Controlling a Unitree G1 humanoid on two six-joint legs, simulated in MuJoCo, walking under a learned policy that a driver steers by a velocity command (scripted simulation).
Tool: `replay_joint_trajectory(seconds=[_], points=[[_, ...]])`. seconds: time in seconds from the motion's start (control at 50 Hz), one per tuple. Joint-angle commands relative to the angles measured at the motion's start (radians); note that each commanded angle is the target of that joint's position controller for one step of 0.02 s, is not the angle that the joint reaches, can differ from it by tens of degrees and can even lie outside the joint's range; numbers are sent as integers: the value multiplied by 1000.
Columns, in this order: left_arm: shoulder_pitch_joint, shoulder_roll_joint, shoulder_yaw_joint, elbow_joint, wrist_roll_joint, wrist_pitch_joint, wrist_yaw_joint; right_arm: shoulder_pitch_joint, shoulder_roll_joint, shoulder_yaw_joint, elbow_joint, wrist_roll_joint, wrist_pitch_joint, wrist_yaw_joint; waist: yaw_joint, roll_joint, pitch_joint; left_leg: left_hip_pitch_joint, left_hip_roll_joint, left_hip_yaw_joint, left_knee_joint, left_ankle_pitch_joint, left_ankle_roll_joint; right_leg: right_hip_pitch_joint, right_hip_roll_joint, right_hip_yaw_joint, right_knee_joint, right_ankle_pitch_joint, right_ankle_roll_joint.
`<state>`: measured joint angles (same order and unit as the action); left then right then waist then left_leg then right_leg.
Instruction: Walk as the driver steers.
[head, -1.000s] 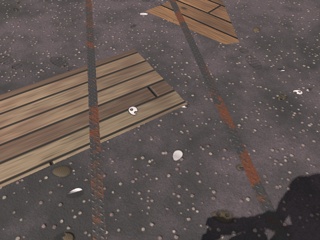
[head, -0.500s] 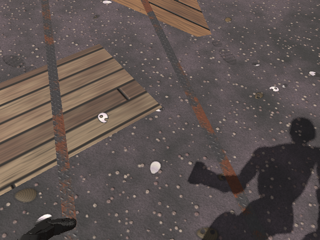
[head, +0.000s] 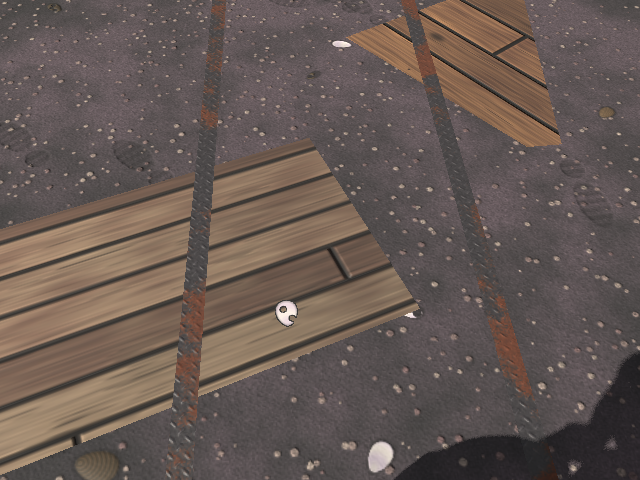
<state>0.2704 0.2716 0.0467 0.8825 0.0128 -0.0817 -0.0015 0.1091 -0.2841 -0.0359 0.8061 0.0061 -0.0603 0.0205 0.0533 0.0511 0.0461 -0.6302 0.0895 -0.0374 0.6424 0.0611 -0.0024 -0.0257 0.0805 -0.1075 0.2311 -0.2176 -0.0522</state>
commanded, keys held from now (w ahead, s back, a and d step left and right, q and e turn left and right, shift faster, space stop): q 0.68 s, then no key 0.32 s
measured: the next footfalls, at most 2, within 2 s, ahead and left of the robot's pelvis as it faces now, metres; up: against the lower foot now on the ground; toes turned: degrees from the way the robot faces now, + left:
left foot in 0.10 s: +0.22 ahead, +0.12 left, +0.00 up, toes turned +3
right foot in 0.56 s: +0.23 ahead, -0.11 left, +0.00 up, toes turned +24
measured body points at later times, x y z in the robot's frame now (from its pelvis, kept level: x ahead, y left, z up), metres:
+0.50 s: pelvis +0.12 +0.01 -0.01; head +0.16 +0.03 +0.44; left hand +0.19 +0.32 -0.12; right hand +0.34 -0.23 -0.10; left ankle +0.18 +0.11 -0.74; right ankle +0.19 -0.14 -0.72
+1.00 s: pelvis +0.13 +0.01 -0.01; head +0.15 +0.03 +0.44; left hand +0.09 +0.30 -0.13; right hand +0.40 -0.15 -0.10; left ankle +0.07 +0.11 -0.74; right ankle +0.19 -0.12 -0.74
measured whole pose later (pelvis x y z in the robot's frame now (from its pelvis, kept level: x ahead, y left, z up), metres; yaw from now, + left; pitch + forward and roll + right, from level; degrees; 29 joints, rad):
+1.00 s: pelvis +0.13 +0.01 -0.01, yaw +28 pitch +1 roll +1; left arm 0.18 0.29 0.04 0.80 0.01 0.00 0.01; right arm 0.17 -0.27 -0.05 0.62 0.00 0.06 -0.02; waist 0.04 -0.03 0.04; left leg -0.23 -0.02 -0.02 0.48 -0.25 0.01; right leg -0.27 -0.07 -0.03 0.56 -0.33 0.03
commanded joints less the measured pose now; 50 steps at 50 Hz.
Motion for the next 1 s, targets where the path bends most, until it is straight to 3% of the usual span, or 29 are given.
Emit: replay_joint_trajectory(seconds=[0.02,0.06,0.08,0.1,0.12,0.14,0.16,0.18,0.2,0.24,0.28,0.38,0.48,0.54,0.56,0.58,0.6,0.62,0.64,0.68,0.74,0.78,0.82,0.88,0.92,0.94,0.96,0.98,1.0], points=[[-50,181,43,-48,-18,15,23,-21,-96,-25,-91,-4,-4,19,-33,-115,-48,104,-23,15,-46,-43,24,-14,-308,40,47,590,-115],[-69,190,50,-53,-30,39,38,23,-121,-40,-103,-11,-2,32,-62,-122,-69,146,-53,45,-76,-143,51,22,-318,40,175,656,-89],[-80,183,49,-61,-33,52,46,106,-144,-57,-87,-11,-4,34,-103,-100,-107,249,-86,64,-142,-107,73,7,-286,16,313,672,-60],[-29,166,43,-70,-16,57,50,187,-216,-85,-76,-12,-6,23,-118,4,-178,416,-55,-17,-189,222,117,-66,-202,-24,532,532,1],[46,98,18,-99,29,50,42,213,-300,-99,-97,-18,5,4,-66,224,-275,711,172,-334,-124,668,266,-384,-56,-35,878,-136,79],[71,86,3,-104,14,41,25,217,-265,-85,-124,-23,10,1,-70,228,-442,853,302,-623,-199,546,430,-559,38,143,1108,-501,96],[19,153,20,-103,-14,40,14,169,-208,-75,-151,-17,15,4,-98,86,-406,786,250,-544,-237,366,391,-602,-27,224,1149,-432,82],[-46,150,21,-120,-26,46,18,110,-174,-67,-165,-6,21,-1,-87,16,-304,683,199,-445,-256,206,333,-632,-61,211,1113,-349,77],[-76,143,24,-118,-18,58,29,76,-155,-62,-170,3,29,-7,-70,-47,-222,562,159,-387,-289,92,288,-626,-94,204,1036,-292,82],[-85,148,30,-129,-8,78,42,42,-154,-61,-185,-10,44,-18,-34,14,-167,397,93,-343,-335,-36,251,-525,-100,193,906,-221,89],[-66,122,25,-125,-8,81,47,42,-168,-71,-199,-18,50,-28,-29,58,-172,362,66,-320,-345,-30,249,-480,-79,181,797,-199,104],[-110,114,24,-135,-10,81,51,51,-189,-85,-221,-5,68,-55,-54,70,-190,346,43,-363,-347,-233,226,-443,-64,207,624,-112,131],[-129,122,29,-146,-19,58,36,62,-181,-87,-233,-5,89,-58,-71,113,-163,366,33,-447,-335,-302,203,-384,-46,214,462,-117,113],[-55,131,39,-125,-24,42,21,45,-173,-85,-244,11,104,-62,-26,112,-159,351,-6,-460,-277,-258,161,-237,-47,186,204,-4,74],[-25,175,54,-119,-14,42,23,68,-148,-78,-245,15,106,-63,-26,58,-164,280,-56,-415,-207,-348,116,-134,-144,244,125,37,38],[-49,258,70,-135,9,52,29,104,-96,-66,-254,12,106,-59,-70,-182,-145,117,-186,-236,18,-552,55,-61,-368,465,65,86,-63],[-75,263,73,-143,44,56,25,78,-155,-86,-283,7,91,-54,-67,-353,-97,6,-244,-120,244,-679,9,-153,-485,638,26,215,-197],[-138,205,58,-178,37,53,29,107,-216,-106,-260,-2,86,-50,-81,-255,-93,13,-186,-141,398,-620,-18,-162,-471,569,48,251,-203],[-179,160,48,-190,19,53,34,134,-217,-112,-229,4,93,-49,-94,-195,-87,17,-180,-127,456,-557,-33,-159,-402,456,75,261,-153],[-187,135,37,-197,-7,59,41,160,-162,-100,-206,3,114,-54,-83,-175,-71,-20,-167,-104,572,-484,-69,-121,-343,344,100,301,-123],[-117,144,38,-182,0,73,44,85,-109,-77,-244,15,113,-51,-35,-198,-67,-16,-153,-51,490,-454,-95,-70,-310,268,100,372,-153],[-88,162,44,-175,-2,80,43,46,-93,-65,-263,11,109,-49,-11,-218,-87,14,-131,-43,369,-467,-103,-13,-325,263,113,397,-167],[-104,185,51,-176,-8,83,36,35,-74,-52,-272,3,107,-43,-9,-236,-103,123,-105,-8,233,-492,-96,-36,-333,243,120,413,-170],[-99,203,55,-165,-21,85,22,43,-88,-51,-267,6,108,-37,-5,-255,-108,254,-106,42,54,-473,-77,-68,-346,249,137,437,-175],[-113,196,49,-154,-37,86,18,96,-83,-52,-239,5,107,-33,-40,-235,-101,371,-118,66,-180,-312,-39,-97,-331,239,180,424,-150],[-88,176,41,-137,-44,82,17,115,-88,-53,-228,1,106,-32,-53,-212,-97,465,-119,59,-325,-186,-9,-138,-311,226,199,377,-108],[-48,143,28,-124,-27,71,11,124,-124,-58,-233,-3,106,-38,-42,-147,-138,613,-42,-38,-325,-36,21,-222,-279,198,236,256,-34],[-25,75,2,-143,25,55,-2,137,-205,-70,-247,-17,113,-52,-5,104,-208,749,157,-241,-245,313,98,-353,-189,107,390,-66,52],[-86,75,1,-157,11,54,4,83,-139,-49,-242,-34,102,-41,-28,179,-182,583,218,-282,-268,217,225,-347,-151,105,379,-276,94]])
